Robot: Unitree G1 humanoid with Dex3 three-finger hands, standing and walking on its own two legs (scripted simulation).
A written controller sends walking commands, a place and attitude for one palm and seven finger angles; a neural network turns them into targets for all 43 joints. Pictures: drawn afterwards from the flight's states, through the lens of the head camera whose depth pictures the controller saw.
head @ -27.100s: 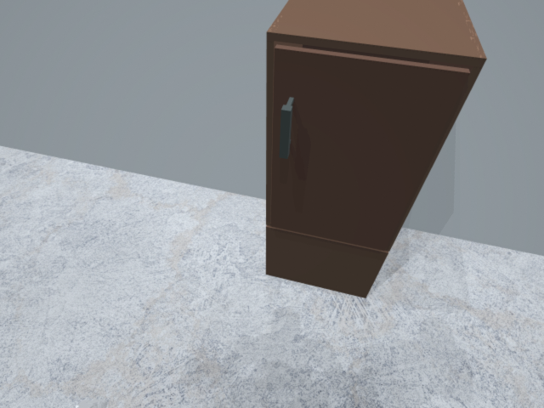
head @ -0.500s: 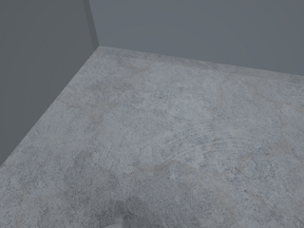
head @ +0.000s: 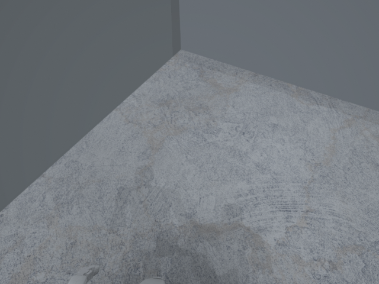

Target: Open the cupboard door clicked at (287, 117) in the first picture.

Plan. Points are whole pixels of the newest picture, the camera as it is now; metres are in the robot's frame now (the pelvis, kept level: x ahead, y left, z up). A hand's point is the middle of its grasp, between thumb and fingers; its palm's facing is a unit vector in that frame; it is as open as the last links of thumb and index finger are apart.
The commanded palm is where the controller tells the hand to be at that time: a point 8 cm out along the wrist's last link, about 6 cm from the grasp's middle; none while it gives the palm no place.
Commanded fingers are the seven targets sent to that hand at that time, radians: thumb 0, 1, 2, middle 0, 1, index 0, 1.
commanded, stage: turn to face it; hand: left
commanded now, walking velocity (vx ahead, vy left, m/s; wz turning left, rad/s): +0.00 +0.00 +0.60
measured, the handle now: out of the picture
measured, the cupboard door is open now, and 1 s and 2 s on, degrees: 49 49 49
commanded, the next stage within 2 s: none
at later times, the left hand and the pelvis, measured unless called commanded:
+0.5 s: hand out of the picture +0.06 +0.20 -0.15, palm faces +0.35 -0.89 -0.28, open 7.4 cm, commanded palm none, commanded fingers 0.00 0.90 0.90 -0.20 -0.30 -0.20 -0.30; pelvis +0.05 -0.04 +0.01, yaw +20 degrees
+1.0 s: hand out of the picture +0.00 +0.15 -0.17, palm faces +0.63 -0.74 -0.24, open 7.4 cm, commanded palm none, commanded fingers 0.00 0.90 0.90 -0.20 -0.30 -0.20 -0.30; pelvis +0.08 -0.06 +0.00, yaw +38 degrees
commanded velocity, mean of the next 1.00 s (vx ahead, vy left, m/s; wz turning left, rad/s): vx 0.00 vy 0.00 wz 0.60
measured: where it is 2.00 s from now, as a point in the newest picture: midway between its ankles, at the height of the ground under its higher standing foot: outside the picture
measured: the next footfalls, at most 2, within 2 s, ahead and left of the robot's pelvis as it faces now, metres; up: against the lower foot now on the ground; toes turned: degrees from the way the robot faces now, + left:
left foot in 0.28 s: +0.06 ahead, +0.12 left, +0.00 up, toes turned +18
right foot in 0.56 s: +0.15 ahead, -0.16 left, +0.00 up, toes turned +19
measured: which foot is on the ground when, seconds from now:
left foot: up 0.00-0.26, down 0.28-0.56, up 0.58-0.86, down 0.88-1.00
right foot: down 0.00-0.28, up 0.30-0.54, down 0.56-0.88, up 0.90-1.00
